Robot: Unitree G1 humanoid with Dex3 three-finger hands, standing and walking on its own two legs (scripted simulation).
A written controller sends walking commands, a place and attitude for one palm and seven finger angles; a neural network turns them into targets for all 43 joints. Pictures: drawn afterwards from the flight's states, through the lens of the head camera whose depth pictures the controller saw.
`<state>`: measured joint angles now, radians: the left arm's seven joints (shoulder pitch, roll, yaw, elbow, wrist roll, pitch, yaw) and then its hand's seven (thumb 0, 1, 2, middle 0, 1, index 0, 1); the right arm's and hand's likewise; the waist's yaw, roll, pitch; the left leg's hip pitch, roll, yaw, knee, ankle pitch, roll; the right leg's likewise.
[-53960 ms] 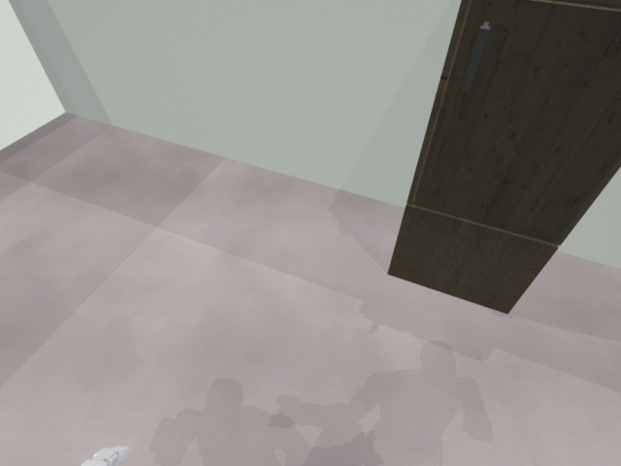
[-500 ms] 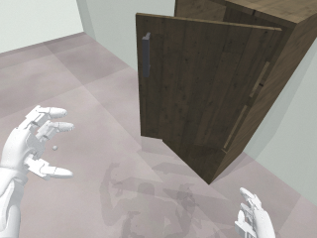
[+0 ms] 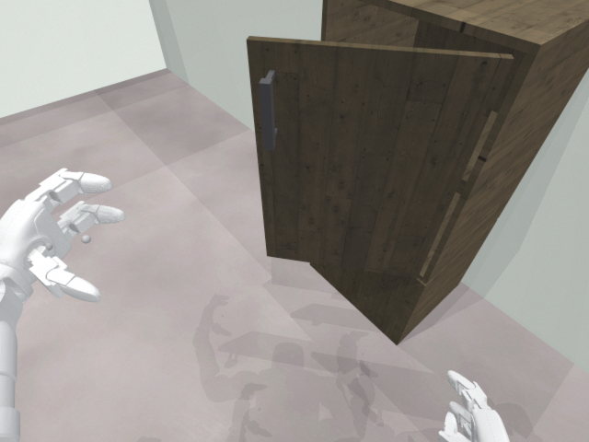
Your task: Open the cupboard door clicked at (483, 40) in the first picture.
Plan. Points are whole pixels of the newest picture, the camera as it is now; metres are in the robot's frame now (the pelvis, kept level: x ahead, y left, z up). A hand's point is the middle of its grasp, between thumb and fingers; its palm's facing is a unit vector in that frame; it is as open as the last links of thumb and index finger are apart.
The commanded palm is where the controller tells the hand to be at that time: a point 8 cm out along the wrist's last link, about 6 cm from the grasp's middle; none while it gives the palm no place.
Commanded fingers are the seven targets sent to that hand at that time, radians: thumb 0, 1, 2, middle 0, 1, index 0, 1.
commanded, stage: raise the hand with hooked fingers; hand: left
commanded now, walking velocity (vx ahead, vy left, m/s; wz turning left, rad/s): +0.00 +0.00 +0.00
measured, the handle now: (270, 111) +0.63 +0.11 +0.14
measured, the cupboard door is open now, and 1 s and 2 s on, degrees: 39 39 39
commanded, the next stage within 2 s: move the hooked fingers beside the handle in 0.38 s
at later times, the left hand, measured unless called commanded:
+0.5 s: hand (121, 236) +0.30 +0.24 +0.16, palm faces -0.05 -1.00 -0.05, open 14.0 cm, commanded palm +0.28 +0.29 +0.16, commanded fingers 0.00 -0.50 0.30 -0.30 -1.20 -0.30 -1.20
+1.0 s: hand (164, 189) +0.39 +0.22 +0.15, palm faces -0.09 -1.00 +0.00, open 14.0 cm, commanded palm +0.38 +0.27 +0.15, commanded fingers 0.00 -0.50 0.30 -0.30 -1.20 -0.30 -1.20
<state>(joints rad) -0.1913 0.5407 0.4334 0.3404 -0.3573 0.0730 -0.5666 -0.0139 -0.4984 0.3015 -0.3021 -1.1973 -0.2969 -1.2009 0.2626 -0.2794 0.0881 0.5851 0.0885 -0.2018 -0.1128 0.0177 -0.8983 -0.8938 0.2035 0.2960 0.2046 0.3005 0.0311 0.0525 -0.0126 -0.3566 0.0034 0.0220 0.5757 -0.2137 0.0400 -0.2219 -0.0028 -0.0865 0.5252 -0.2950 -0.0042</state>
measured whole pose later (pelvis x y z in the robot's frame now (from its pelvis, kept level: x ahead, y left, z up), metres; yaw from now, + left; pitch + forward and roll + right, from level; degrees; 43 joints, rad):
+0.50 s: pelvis +0.01 -0.03 +0.00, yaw -1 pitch +0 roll -1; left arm -0.14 0.48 0.44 0.31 -0.38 0.01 -0.56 -0.02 -0.50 0.30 -0.30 -1.20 -0.30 -1.20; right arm 0.23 -0.28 0.06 0.59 0.09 -0.20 -0.11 0.02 -0.90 -0.89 0.20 0.30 0.20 0.30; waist 0.04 0.06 -0.03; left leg -0.34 0.03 0.02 0.57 -0.23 0.00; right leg -0.22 0.02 -0.08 0.54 -0.32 -0.04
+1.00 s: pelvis +0.01 -0.02 +0.00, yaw -2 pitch +3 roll -1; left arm -0.48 0.50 0.38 0.65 -0.30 -0.02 -0.49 -0.02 -0.50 0.30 -0.30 -1.20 -0.30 -1.20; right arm 0.29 -0.30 0.05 0.62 0.09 -0.15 -0.11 0.02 -0.90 -0.89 0.20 0.30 0.20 0.30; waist -0.02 0.04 -0.04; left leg -0.41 0.03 0.04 0.60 -0.24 0.02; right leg -0.30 0.02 -0.06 0.58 -0.33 -0.02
